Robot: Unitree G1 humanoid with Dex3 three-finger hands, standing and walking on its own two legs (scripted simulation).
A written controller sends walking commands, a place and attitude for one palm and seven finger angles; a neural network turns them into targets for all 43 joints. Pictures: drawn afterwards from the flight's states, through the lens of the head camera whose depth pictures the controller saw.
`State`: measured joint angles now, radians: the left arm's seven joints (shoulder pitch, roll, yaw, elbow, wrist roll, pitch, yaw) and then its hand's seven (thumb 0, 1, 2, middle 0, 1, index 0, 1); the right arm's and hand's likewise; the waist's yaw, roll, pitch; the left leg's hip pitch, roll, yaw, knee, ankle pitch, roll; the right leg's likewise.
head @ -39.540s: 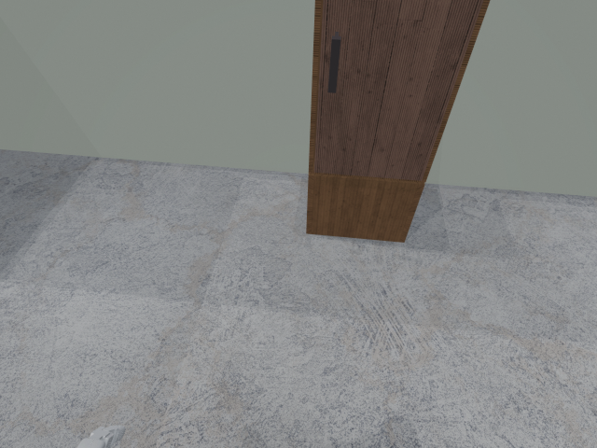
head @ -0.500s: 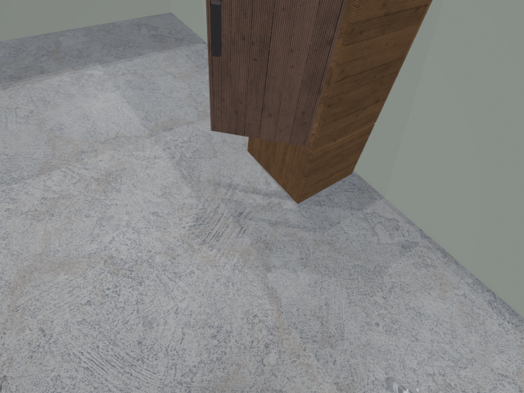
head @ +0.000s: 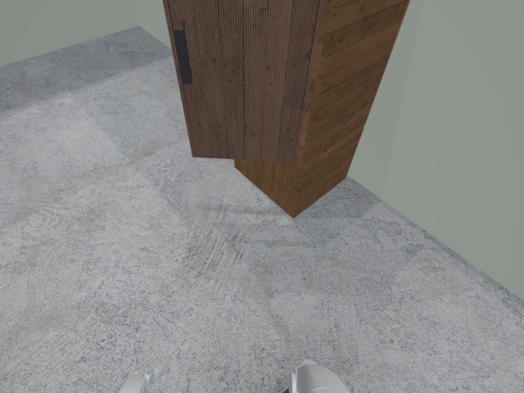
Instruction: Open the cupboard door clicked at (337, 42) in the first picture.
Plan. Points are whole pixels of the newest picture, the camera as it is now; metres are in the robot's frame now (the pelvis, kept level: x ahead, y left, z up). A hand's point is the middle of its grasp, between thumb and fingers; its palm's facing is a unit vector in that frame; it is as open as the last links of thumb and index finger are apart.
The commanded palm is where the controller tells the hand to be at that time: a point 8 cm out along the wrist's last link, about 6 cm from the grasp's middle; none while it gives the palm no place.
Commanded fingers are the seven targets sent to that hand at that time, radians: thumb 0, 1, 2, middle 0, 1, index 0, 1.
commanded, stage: take the last steps up to it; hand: left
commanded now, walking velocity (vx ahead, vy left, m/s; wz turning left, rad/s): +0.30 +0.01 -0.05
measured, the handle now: (184, 52) +0.92 +0.19 +0.04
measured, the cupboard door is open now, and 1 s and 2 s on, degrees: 46 46 46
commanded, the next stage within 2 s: come to a stop and stand still in 0.70 s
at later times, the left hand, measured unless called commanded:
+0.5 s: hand out of the picture +0.13 +0.17 -0.16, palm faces +0.10 -0.98 -0.18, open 7.3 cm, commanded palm none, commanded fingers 0.00 0.90 0.90 -0.20 -0.30 -0.20 -0.30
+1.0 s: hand (163, 255) +0.42 +0.21 -0.17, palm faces -0.04 -0.97 -0.25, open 7.3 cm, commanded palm none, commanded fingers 0.00 0.90 0.90 -0.20 -0.30 -0.20 -0.30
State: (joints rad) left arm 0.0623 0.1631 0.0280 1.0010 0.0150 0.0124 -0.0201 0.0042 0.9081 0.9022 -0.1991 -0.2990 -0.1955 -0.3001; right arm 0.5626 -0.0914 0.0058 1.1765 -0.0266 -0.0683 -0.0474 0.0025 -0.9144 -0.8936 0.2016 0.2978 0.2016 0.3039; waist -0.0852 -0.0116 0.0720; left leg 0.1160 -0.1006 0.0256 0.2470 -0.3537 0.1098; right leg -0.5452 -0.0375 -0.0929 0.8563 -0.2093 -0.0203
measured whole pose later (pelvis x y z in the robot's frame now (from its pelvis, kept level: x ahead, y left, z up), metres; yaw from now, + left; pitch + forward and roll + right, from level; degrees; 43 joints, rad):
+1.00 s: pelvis +0.34 +0.01 +0.00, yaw -2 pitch +0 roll +1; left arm 0.17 0.20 0.03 1.04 0.02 -0.02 0.01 0.01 0.93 0.90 -0.20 -0.30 -0.20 -0.30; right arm 0.26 -0.18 -0.03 1.10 -0.01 0.00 -0.03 -0.01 -0.93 -0.89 0.20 0.30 0.20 0.30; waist -0.03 0.00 0.05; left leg -0.18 0.03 0.13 0.54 -0.35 0.00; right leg -0.31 -0.05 -0.08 0.58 -0.27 -0.01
